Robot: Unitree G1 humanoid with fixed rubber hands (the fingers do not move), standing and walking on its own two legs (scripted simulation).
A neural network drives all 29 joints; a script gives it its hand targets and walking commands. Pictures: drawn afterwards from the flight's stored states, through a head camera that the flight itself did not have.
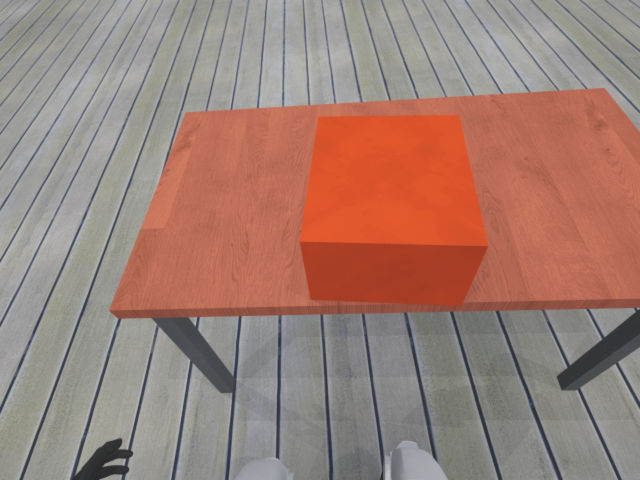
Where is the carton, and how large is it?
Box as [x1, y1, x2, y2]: [300, 115, 487, 305]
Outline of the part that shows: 458,115 318,117 300,235 300,246 311,299 461,305 485,252 487,242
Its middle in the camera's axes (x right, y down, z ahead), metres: +0.12 -0.05 +0.69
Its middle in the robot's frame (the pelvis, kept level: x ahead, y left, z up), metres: +0.56 -0.09 -0.05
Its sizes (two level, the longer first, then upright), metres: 0.294 0.255 0.169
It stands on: a table, 0.60 m high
